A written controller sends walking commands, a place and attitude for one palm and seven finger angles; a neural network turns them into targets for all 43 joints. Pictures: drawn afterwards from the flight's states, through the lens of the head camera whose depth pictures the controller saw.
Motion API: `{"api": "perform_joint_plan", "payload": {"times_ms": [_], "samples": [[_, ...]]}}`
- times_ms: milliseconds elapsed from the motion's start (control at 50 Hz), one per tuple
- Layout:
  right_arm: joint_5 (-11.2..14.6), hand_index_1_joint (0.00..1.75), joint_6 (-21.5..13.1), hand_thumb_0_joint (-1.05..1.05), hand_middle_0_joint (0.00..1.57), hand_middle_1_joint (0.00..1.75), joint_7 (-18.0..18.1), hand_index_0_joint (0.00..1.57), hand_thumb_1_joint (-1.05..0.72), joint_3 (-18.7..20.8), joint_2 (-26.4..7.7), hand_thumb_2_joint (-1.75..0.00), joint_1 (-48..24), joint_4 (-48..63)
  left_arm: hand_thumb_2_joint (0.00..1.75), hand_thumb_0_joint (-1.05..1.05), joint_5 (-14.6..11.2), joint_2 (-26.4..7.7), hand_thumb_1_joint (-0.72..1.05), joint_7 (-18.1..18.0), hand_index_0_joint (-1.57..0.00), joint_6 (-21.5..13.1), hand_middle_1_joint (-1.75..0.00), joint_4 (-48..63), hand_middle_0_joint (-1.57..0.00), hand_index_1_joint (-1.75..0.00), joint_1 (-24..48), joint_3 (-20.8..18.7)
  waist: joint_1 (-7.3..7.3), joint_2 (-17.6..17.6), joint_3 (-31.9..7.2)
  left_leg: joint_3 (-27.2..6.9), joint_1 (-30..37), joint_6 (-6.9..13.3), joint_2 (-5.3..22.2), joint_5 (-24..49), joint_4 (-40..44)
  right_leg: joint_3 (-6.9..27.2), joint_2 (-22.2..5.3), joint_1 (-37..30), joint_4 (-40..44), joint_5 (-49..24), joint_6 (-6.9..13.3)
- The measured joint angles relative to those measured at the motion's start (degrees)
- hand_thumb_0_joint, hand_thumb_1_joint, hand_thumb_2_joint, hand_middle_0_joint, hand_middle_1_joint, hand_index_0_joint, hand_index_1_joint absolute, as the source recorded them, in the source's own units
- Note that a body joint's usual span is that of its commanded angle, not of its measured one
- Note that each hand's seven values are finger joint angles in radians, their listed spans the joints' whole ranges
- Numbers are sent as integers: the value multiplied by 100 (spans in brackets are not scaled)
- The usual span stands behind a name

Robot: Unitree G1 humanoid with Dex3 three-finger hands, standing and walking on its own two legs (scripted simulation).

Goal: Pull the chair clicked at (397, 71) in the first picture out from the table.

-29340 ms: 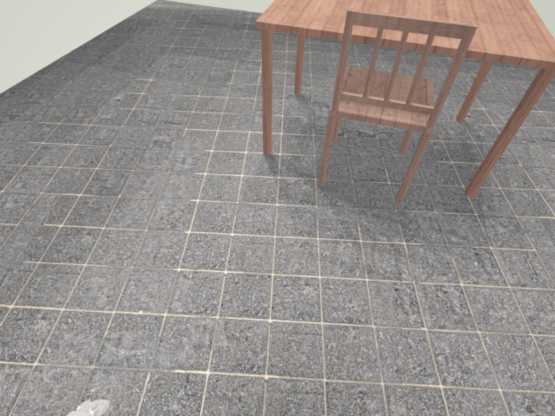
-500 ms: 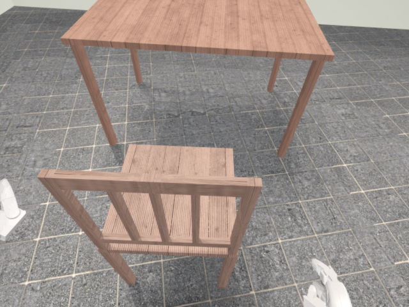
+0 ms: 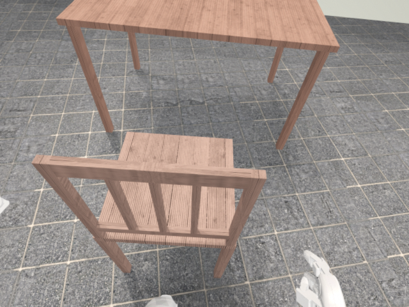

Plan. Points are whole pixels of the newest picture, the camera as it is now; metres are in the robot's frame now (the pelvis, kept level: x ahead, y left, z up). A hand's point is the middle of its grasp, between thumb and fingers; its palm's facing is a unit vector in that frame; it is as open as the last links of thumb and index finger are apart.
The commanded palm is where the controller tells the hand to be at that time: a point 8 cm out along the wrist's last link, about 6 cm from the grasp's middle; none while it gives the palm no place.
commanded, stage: step back with the hand held close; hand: left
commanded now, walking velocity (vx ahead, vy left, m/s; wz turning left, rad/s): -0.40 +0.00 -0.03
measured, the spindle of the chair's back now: (159, 208) +0.34 +0.13 -0.08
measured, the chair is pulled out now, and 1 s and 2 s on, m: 0.65 0.65 0.65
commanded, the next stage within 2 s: stop stepping back and stand still in 0.54 s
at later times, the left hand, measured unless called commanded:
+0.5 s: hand out of the picture +0.15 +0.25 +0.19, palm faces +0.39 -0.79 -0.46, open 7.4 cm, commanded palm +0.09 +0.30 +0.20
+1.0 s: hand out of the picture +0.05 +0.25 +0.19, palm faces +0.41 -0.79 -0.45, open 7.4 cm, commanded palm +0.00 +0.28 +0.20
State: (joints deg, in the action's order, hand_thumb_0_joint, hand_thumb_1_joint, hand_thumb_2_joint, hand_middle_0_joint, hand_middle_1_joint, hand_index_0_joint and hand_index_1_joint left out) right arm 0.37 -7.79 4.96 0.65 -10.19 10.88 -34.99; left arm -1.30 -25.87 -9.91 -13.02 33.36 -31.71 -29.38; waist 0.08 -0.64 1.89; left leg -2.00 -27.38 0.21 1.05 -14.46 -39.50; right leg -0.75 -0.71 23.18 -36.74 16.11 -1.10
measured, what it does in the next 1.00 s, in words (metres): walks backwards: left foot, then right foot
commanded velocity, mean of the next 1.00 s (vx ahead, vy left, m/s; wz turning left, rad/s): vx -0.17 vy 0.02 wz -0.01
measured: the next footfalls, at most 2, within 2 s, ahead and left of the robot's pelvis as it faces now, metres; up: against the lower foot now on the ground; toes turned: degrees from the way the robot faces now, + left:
left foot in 0.32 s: +0.01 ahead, +0.12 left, +0.00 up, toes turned +1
right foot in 0.60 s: -0.06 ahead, -0.16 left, +0.00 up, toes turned -2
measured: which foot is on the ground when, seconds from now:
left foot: down 0.00-0.12, up 0.14-0.30, down 0.32-0.64, up 0.66-0.80, down 0.82-1.00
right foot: down 0.00-0.32, up 0.34-0.58, down 0.60-1.00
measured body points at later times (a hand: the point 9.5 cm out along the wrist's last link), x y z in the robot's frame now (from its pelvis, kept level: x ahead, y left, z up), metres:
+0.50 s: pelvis -0.06 +0.00 +0.02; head -0.01 +0.03 +0.47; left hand +0.12 +0.29 +0.22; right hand +0.12 -0.23 -0.06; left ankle -0.03 +0.12 -0.72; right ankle -0.06 -0.14 -0.69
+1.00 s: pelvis -0.15 -0.01 +0.02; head -0.17 +0.01 +0.47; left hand +0.02 +0.29 +0.21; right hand -0.04 -0.28 -0.05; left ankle -0.13 +0.09 -0.72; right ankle -0.10 -0.16 -0.72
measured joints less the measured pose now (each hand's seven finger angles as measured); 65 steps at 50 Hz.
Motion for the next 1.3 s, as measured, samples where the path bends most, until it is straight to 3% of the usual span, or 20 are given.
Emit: {"api": "perform_joint_plan", "payload": {"times_ms": [40, 120, 220, 280, 320, 380, 440, 500, 580, 640, 680, 740, 820, 880, 1000, 1120, 1300], "samples": [[-44, 30, -69, 1, 20, 30, -33, 20, -90, -22, 34, -90, -102, -62, 90, 2, -42, 73, 89, 30, -22, -50, -30, 23, -21, -30, 56, 18, -42, 43, 87, -14, 4, -48, 82, 10, -8, -13, 74, -34, 81, -59, -62], [-59, 30, -88, 1, 20, 30, -115, 20, -90, -30, 63, -90, -227, -139, 90, 2, -88, 152, 89, 146, -22, -122, -30, 137, -21, -30, 74, 206, -56, 158, 201, -134, 9, -135, 208, 77, 1, -121, 214, -101, 194, -211, 64], [-50, 30, 187, 1, 20, 30, -138, 20, -90, 110, -17, -90, -227, -265, 90, 1, -46, 181, 89, 150, -22, -112, -30, 87, -21, -30, -38, 410, -10, -13, 6, -116, -164, -147, -194, -1100, -1416, -20, 5, -75, 408, -367, 90], [-23, 30, 319, 1, 20, 30, -62, 20, -90, 78, -78, -90, -190, -201, 90, 1, -25, 91, 89, 92, -22, -79, -30, -7, -22, -30, -138, 256, 92, -148, -74, 29, 388, -106, -172, -1016, -576, 18, -123, -66, 613, -538, -5], [-19, 30, 308, 1, 20, 30, -29, 20, -90, 101, -172, -90, -156, -100, 90, 1, -33, -5, 89, 58, -22, -83, -30, 15, -22, -30, -167, 163, 164, -83, -60, 50, 814, 0, -13, -204, 509, -78, -115, 32, 542, -553, -79], [-40, 30, 202, 1, 20, 30, -69, 20, -90, 176, -39, -90, -216, -175, 90, 1, -63, -101, 89, 74, -22, -109, -30, -21, -21, -30, -137, 55, 45, -336, 93, 211, 817, 41, -91, -185, 547, 82, -153, 282, -253, 194, -40], [-115, 30, -13, 1, 20, 30, -150, 20, -90, 170, 57, -90, -176, -216, 90, 2, -96, 83, 89, 86, -22, -56, -30, 45, -21, -30, -117, 171, -2, -187, 131, 165, 833, 14, 84, -128, 684, 38, 33, 231, -921, 732, 25], [-115, 30, -155, 1, 20, 30, -246, 20, -90, 107, 142, -90, -161, -250, 90, 2, -105, 184, 89, 125, -22, -125, -30, 228, -21, -30, -87, 283, -93, -70, 180, 187, 860, -41, 257, 59, 850, -129, 40, -185, -426, 518, 129], [-154, 30, -200, 1, 20, 30, -282, 20, -90, -24, 250, -90, -238, -254, 90, 2, -135, -24, 89, 204, -22, -255, -30, 241, -21, -30, -92, 157, -97, -14, 182, 246, 625, -152, 379, 156, 720, -195, -75, -811, 671, -112, 156], [-134, 30, -116, 1, 20, 30, -293, 20, -90, -77, 207, -90, -389, -265, 90, 1, -127, -85, 89, 274, -22, -297, -30, 14, -21, -30, -15, 104, -68, 243, 286, 172, 354, -247, 609, 190, 472, -323, 87, -859, 997, -214, -63], [-66, 30, -5, 1, 20, 30, -309, 20, -90, -54, 143, -90, -374, -239, 90, 1, -129, -55, 89, 297, -22, -267, -30, -51, -21, -30, -57, 195, -38, 263, 265, 63, 194, -235, 499, -59, 137, -291, 95, -651, 842, -289, -14], [40, 30, 260, 1, 20, 30, -251, 20, -90, -14, 11, -90, -192, -186, 90, 1, -153, 45, 89, 237, -22, -76, -30, -98, -21, -30, -354, 374, 53, 83, 43, 56, 219, -155, 85, -762, -605, -131, -74, -443, 729, -349, 15], [99, 30, 312, 1, 20, 30, -70, 20, -90, 38, -252, -90, 183, -142, 90, 1, -118, 10, 89, 129, -22, 150, -30, -213, -22, -30, -516, 454, 245, 44, -212, 107, 1086, 19, 4, -552, 647, -214, -137, -406, 693, -399, -67], [125, 30, 209, 1, 20, 30, -2, 20, -90, 107, -265, -90, 355, -262, 90, 1, -66, -6, 89, 91, -22, 156, -30, -354, -22, -30, -368, 407, 184, -187, -154, 158, 1316, 38, -95, -124, 915, -166, -228, -608, 826, -405, -80], [144, 30, -65, 1, 20, 30, -61, 20, -91, 121, -239, -90, 642, -219, 90, 2, 44, 185, 89, 46, -22, 62, -30, -548, -21, -30, -156, 406, 150, -133, -261, 95, 1430, 56, -100, 22, 1027, -148, -173, -884, 1232, -707, -69], [111, 30, -70, 1, 20, 30, -126, 20, -90, -3, -69, -90, 575, -231, 90, 2, 125, 413, 89, 54, -22, 41, -30, -774, -21, -30, 82, 590, 89, 11, -295, 73, 1418, 79, -65, 76, 1021, -48, -66, -905, 1244, -549, -36], [55, 30, -43, 1, 20, 30, -157, 20, -90, -167, 102, -90, 386, -191, 90, 2, 122, 409, 89, 80, -22, 110, -30, -833, -21, -30, 103, 646, 21, 98, -202, 48, 1433, 32, -55, 185, 1133, 59, 10, -960, 1438, -861, -27]]}}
